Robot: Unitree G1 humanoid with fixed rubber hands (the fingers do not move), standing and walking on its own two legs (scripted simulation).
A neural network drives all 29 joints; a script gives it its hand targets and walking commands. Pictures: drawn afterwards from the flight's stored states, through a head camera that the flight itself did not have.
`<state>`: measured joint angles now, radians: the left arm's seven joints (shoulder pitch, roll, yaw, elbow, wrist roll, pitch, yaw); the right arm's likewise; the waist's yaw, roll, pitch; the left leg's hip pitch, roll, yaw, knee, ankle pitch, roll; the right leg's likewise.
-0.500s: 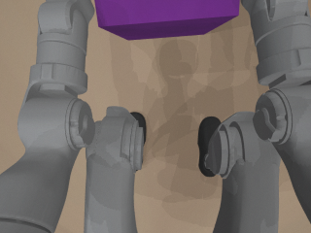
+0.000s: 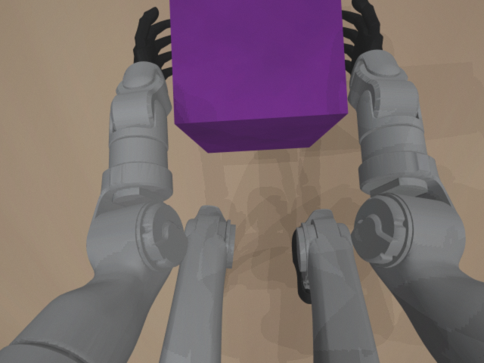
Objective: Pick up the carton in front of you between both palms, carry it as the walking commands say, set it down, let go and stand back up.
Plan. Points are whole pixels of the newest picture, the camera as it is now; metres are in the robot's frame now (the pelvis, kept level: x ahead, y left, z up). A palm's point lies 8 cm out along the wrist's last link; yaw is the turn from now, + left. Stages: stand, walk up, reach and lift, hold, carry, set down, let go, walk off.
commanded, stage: reach and lift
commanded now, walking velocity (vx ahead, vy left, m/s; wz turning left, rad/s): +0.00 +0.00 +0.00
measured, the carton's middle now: (255, 78) +0.54 +0.03 -0.13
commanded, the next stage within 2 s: none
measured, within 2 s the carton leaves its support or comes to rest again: neither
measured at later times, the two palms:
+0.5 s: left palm (103, 41) +0.48 +0.17 +0.09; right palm (436, 29) +0.49 -0.13 +0.09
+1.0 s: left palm out of the picture +0.43 +0.16 +0.24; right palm out of the picture +0.43 -0.14 +0.24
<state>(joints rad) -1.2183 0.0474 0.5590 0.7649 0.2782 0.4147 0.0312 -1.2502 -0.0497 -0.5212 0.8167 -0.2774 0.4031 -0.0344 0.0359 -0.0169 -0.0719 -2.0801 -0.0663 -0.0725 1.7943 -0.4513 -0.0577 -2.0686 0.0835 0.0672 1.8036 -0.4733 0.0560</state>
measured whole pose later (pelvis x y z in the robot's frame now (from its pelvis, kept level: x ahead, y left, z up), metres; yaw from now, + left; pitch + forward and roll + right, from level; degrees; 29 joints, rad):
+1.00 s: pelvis +0.09 +0.00 +0.25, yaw +0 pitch +16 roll +0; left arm -0.43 -0.13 0.35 0.52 0.23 0.42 0.02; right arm -0.42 0.14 -0.34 0.52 -0.22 0.42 -0.03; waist 0.01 -0.01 -0.15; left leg -0.80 -0.03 -0.08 0.87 -0.35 -0.02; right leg -0.79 0.04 0.08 0.87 -0.36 0.02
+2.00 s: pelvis +0.11 +0.00 +0.30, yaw +1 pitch -4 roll +0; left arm -0.27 -0.15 0.24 0.30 0.28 0.66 -0.01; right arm -0.27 0.15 -0.24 0.30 -0.27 0.66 0.01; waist 0.00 -0.01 0.02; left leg -0.13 -0.02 -0.08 0.40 -0.20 -0.01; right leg -0.12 0.01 0.09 0.41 -0.21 0.02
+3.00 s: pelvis +0.10 +0.00 +0.30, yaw +1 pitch -7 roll +0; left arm -0.28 -0.16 0.23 0.22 0.27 0.76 -0.01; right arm -0.27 0.15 -0.23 0.22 -0.27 0.76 0.01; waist 0.00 0.00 0.04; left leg -0.07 -0.02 -0.09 0.38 -0.18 -0.01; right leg -0.06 0.01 0.08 0.39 -0.20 0.02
